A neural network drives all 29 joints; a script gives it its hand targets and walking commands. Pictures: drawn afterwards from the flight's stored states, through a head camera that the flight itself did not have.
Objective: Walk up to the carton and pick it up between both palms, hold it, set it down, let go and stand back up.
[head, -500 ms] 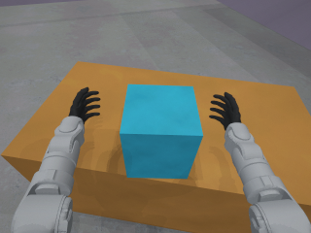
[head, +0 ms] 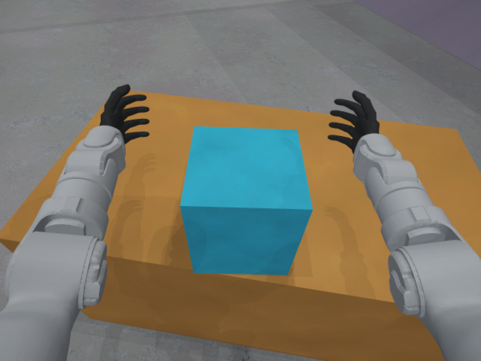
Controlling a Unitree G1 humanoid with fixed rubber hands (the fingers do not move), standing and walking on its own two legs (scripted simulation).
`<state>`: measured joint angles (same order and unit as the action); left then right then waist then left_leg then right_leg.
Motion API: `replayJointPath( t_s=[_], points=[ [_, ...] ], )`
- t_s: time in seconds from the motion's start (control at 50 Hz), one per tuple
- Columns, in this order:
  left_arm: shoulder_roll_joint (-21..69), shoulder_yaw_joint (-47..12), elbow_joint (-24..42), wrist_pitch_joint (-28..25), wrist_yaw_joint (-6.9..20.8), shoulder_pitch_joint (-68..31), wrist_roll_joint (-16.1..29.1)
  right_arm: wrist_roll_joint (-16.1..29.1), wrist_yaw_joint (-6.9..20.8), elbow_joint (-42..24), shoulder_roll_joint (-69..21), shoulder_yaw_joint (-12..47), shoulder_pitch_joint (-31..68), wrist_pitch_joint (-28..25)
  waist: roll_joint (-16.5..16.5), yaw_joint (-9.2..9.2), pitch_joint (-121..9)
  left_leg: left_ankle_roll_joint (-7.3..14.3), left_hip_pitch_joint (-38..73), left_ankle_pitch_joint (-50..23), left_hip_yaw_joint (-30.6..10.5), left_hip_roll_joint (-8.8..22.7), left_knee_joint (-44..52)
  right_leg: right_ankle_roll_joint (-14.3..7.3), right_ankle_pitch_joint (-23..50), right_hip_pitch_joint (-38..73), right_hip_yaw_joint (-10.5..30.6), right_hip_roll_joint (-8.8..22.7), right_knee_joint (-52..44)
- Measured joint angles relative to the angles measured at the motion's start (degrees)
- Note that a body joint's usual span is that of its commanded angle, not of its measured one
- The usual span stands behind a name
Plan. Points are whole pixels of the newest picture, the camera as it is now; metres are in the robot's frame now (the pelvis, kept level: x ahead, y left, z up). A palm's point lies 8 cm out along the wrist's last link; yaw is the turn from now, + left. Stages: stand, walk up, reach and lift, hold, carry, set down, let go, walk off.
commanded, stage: reach and lift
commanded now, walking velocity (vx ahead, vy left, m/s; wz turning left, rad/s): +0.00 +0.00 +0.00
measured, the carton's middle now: (243, 204) +0.44 -0.01 -0.02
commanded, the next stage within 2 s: none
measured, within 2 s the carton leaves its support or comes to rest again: neither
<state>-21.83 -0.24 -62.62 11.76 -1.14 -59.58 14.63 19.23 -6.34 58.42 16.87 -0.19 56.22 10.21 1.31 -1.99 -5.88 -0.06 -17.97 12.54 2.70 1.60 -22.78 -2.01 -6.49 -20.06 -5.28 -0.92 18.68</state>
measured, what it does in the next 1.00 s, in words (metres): stands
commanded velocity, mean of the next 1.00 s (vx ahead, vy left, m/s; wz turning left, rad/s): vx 0.00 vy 0.00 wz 0.00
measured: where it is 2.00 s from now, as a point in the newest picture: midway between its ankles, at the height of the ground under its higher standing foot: outside the picture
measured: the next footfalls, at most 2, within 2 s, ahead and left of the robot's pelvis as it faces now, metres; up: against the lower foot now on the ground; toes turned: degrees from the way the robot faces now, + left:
none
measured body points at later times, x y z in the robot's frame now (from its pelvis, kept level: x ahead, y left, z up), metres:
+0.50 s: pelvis -0.01 +0.00 -0.01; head +0.06 +0.01 +0.43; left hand +0.45 +0.21 +0.07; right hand +0.44 -0.18 +0.07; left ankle -0.02 +0.12 -0.74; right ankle +0.03 -0.10 -0.74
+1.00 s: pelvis -0.02 -0.01 -0.03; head +0.09 +0.01 +0.40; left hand +0.46 +0.19 +0.03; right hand +0.45 -0.18 +0.03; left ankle -0.02 +0.12 -0.74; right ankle +0.03 -0.10 -0.74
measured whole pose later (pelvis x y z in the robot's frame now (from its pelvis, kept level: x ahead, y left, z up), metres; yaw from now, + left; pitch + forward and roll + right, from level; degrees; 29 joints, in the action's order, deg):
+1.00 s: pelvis -0.02 -0.01 -0.03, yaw +2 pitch +26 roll +0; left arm -17.3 -4.1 -92.6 -23.8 -0.1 -64.9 16.3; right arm 15.9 -6.0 77.6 9.9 0.6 58.3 -17.5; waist 1.1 -3.8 -14.0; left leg -0.7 -47.9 15.0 0.9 0.6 -37.1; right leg -3.0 -11.0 -50.3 -7.0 1.2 35.2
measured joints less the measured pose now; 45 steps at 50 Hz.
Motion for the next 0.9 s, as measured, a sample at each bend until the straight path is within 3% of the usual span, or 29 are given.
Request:
replayJointPath(
  t_s=[0.18,0.34,0.5,0.64,0.9],
  points=[
    [0.1,-2.2,-10.4,-4.5,0.7,-6.0,0.0,-0.5,0.0,8.2,-1.2,0.4,6.3,-1.7,0.1,-0.81,-1.9,-0.4,-3.0,-0.4,-0.9,0.0,-0.4,-0.3,0.2,-2.6,-0.8,0.1,0.2],
    [1.7,-1.2,-16.2,-14.6,1.8,-2.0,-2.5,-2.7,-0.1,11.3,-3.8,-0.2,0.6,-9.4,0.4,-0.73,-1.8,-0.5,-4.9,-0.4,-1.2,-0.1,-1.3,-0.4,-0.1,-4.5,-1.2,0.3,1.4],
    [2.6,-5.3,-22.7,-25.1,0.3,-1.6,2.6,-5.1,0.7,12.1,-5.8,-1.9,-2.5,-16.8,-0.1,-0.96,-4.9,-0.5,-15.6,0.2,-1.5,-0.6,-6.1,-0.6,-1.3,-15.5,-1.4,1.1,7.0],
    [3.7,-5.8,-29.5,-30.2,1.1,-5.0,2.7,-4.7,0.5,17.6,-5.5,-0.7,0.7,-22.1,-0.6,-1.75,-6.7,-0.5,-21.6,1.3,-1.4,-0.6,-9.6,-0.6,-2.4,-21.6,-1.4,1.3,10.7],
    [4.0,-4.4,-31.1,-35.7,1.1,-4.6,2.6,-0.8,0.9,18.7,-5.2,3.4,0.9,-27.2,0.0,-1.52,-7.9,-0.6,-28.1,2.3,-1.3,-0.9,-13.3,-0.9,-4.1,-28.7,-1.2,1.9,15.7]
  ],
)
